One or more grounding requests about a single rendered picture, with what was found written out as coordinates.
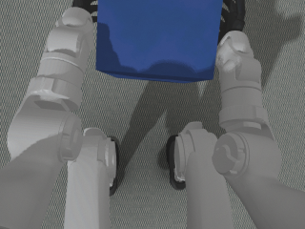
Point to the robot left upper arm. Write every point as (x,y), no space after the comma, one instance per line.
(41,141)

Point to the left robot thigh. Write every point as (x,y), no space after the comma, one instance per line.
(88,187)

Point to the robot right upper arm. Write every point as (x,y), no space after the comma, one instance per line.
(251,164)

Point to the carton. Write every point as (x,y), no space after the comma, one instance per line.
(158,40)

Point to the right robot hand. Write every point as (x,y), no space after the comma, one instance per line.
(234,18)

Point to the robot right forearm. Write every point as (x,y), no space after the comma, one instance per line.
(240,87)

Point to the left robot hand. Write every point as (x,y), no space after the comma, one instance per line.
(86,5)

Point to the right robot shin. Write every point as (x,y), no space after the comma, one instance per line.
(191,126)

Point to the robot left forearm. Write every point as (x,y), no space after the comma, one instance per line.
(63,65)

